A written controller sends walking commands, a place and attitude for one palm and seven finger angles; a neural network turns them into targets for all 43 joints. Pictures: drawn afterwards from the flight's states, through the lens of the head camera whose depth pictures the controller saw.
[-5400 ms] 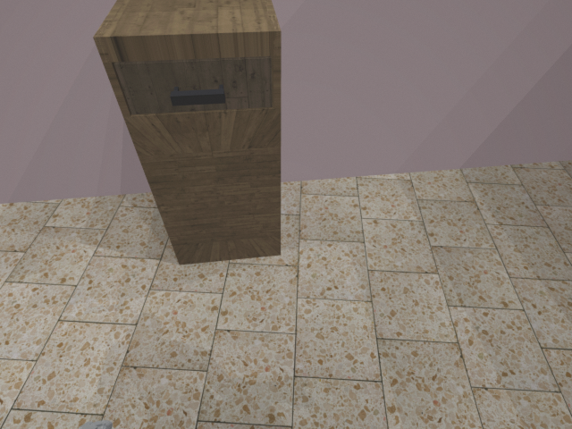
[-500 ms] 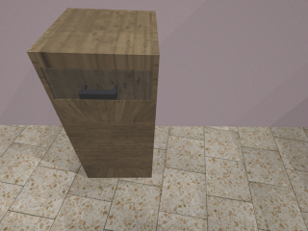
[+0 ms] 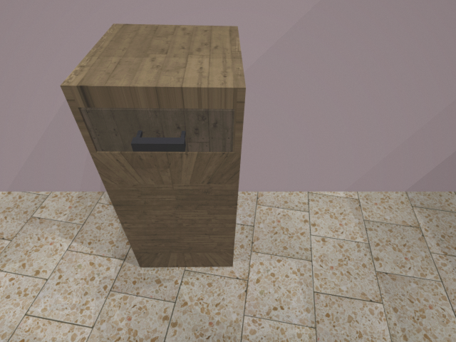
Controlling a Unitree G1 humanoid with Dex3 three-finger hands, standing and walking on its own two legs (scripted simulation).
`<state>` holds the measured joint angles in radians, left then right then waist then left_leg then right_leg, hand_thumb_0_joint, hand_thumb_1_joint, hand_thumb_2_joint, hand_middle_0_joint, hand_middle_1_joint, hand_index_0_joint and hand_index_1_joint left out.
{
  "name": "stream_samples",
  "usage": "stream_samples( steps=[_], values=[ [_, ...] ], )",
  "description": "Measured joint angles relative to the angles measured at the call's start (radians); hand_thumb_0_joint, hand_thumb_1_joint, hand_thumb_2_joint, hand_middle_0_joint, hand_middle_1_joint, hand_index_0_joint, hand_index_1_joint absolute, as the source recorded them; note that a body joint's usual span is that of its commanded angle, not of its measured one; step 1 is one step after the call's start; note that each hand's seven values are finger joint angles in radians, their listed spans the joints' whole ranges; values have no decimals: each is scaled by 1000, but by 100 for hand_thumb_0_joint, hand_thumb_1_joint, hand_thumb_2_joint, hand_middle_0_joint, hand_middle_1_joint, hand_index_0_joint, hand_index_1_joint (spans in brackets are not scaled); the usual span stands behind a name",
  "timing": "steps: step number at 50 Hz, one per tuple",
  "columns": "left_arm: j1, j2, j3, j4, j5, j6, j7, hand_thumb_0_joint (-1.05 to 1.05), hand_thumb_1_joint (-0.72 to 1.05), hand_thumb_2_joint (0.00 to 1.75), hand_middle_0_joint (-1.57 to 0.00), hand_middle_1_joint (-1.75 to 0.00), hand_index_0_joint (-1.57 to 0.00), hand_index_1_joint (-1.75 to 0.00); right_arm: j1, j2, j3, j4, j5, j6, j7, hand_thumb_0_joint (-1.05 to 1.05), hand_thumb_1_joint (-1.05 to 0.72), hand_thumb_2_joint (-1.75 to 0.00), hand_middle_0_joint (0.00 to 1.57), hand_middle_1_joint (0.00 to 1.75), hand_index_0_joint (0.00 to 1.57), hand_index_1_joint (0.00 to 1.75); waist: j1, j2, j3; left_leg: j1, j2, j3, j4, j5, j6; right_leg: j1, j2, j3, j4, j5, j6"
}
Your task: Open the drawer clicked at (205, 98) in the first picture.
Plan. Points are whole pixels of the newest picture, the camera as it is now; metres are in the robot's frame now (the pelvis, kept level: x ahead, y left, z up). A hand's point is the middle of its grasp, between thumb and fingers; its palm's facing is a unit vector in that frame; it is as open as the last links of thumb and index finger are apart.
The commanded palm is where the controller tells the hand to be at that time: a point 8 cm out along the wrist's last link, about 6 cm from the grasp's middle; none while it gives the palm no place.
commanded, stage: shuffle to correct the standing spot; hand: left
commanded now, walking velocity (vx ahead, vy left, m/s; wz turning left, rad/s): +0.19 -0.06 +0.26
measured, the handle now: (160, 139) +0.59 +0.22 +0.02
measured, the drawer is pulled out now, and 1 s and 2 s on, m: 0.00 0.00 0.00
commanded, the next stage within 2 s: come to a stop and stand still in 0.32 s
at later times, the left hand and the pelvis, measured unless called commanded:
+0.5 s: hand out of the picture -0.01 +0.14 -0.18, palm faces +0.07 -0.99 -0.10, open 7.4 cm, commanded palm none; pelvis +0.07 +0.00 -0.01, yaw +1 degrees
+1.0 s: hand out of the picture +0.14 +0.18 -0.18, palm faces +0.12 -0.98 -0.18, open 7.3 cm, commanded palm none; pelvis +0.08 +0.01 -0.01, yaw +3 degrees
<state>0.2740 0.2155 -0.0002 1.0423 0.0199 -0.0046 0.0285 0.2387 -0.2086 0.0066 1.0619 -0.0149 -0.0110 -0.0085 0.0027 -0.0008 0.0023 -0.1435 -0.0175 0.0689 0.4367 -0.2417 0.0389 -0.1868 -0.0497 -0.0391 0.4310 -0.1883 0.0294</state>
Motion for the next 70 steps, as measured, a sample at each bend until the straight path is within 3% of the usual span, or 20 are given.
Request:
stream_samples(
  steps=[14,17,19,21,24,26,29,32,36,39,42,44,46,49,55,60,70],
  values=[
    [173,-78,21,53,8,-5,-15,1,90,90,-20,-30,-20,-30,139,40,-18,52,-3,23,-3,0,-91,-90,20,30,20,30,7,13,-7,-65,23,-47,144,-110,0,-22,18,-46,87,-92,-20],
    [204,-94,28,66,6,-11,-10,1,90,90,-20,-30,-20,-30,150,48,-20,56,-2,18,-4,0,-91,-90,20,30,20,30,8,14,-9,-87,46,-34,194,-135,5,-14,27,-65,100,-121,-21],
    [221,-100,32,81,6,-9,-9,1,90,90,-20,-30,-20,-30,146,60,-19,60,0,6,-6,0,-91,-90,20,30,20,30,13,-11,-10,-65,37,-19,184,-151,-4,-11,16,-51,119,-143,-17],
    [226,-107,30,100,6,0,-12,1,90,90,-20,-30,-20,-30,145,70,-20,56,-1,-23,-11,0,-91,-90,20,30,20,30,10,-29,-13,-39,26,4,162,-160,2,-38,4,-35,199,-186,-32],
    [195,-118,27,107,12,15,-19,1,90,90,-20,-30,-20,-30,152,85,-17,51,-6,-53,-31,0,-91,-90,20,30,20,30,-12,-19,-4,11,28,19,101,-148,9,-139,8,-37,433,-257,-43],
    [149,-116,30,90,10,16,-23,1,90,90,-20,-30,-20,-30,161,98,-11,54,-8,-56,-40,0,-91,-90,20,30,20,30,-26,-12,9,44,29,15,47,-127,6,-189,1,-49,470,-239,-36],
    [65,-107,31,47,11,12,-13,2,91,90,-20,-30,-20,-30,171,116,-4,71,-7,-47,-45,0,-91,-90,20,30,20,30,-34,0,34,75,32,2,-1,-109,-5,-207,-6,-55,337,-134,-28],
    [21,-61,41,22,7,7,2,4,95,90,-20,-30,-20,-30,178,134,-8,88,1,-28,-45,0,-91,-90,20,30,20,30,-33,-6,57,90,29,-1,31,-142,-23,-155,-10,-53,141,64,-28],
    [-28,-42,47,-5,2,-18,14,4,95,90,-20,-30,-20,-30,157,121,-33,90,15,7,-39,0,-91,-90,20,30,20,30,-38,32,73,4,48,-26,232,-241,-38,-135,-4,-87,153,-37,-34],
    [-71,-48,46,-26,6,-13,24,3,93,90,-20,-30,-20,-30,105,101,-46,73,19,30,-36,0,-91,-90,20,30,20,30,-38,37,88,-81,45,-25,353,-303,-43,-134,-13,-103,151,-36,-31],
    [-101,-56,48,-46,8,8,24,2,92,90,-20,-30,-20,-30,61,83,-54,41,16,28,-29,0,-91,-90,20,30,20,30,-32,21,91,-98,45,3,254,-207,-48,-142,-26,-103,157,-26,-24],
    [-106,-58,53,-54,3,26,20,1,92,90,-20,-30,-20,-30,40,78,-55,22,9,22,-25,0,-91,-90,20,30,20,30,-21,-7,86,-88,35,31,206,-115,-22,-154,-38,-82,176,-28,-12],
    [-101,-61,58,-54,0,43,18,1,92,90,-20,-30,-20,-30,32,77,-54,1,0,15,-21,0,-91,-90,20,30,20,30,-15,-25,68,-76,26,50,183,-111,7,-159,-31,-48,194,-83,-14],
    [-91,-58,57,-51,3,48,12,0,93,90,-20,-30,-20,-30,24,77,-46,-13,-10,7,-27,0,-92,-90,20,30,20,30,-11,-32,43,-54,14,54,107,-78,24,-153,-10,-5,270,-155,-19],
    [-45,-54,40,-28,2,10,15,0,93,90,-20,-30,-20,-30,-9,55,-41,-9,0,-1,-27,1,-93,-90,20,30,20,30,8,-20,33,-41,3,68,55,-39,21,-14,0,5,61,-74,-3],
    [2,-60,18,17,2,11,13,0,92,90,-20,-30,-20,-30,-27,43,-37,1,7,4,-22,0,-94,-90,20,30,20,30,-6,2,32,-18,9,69,11,-6,17,6,10,5,18,-35,-4],
    [81,-86,-1,74,6,7,9,1,91,90,-20,-30,-20,-30,38,56,-16,63,6,16,-10,0,-92,-90,20,30,20,30,4,-8,12,-19,3,59,-47,49,18,8,7,-7,-36,14,-6]
  ],
)
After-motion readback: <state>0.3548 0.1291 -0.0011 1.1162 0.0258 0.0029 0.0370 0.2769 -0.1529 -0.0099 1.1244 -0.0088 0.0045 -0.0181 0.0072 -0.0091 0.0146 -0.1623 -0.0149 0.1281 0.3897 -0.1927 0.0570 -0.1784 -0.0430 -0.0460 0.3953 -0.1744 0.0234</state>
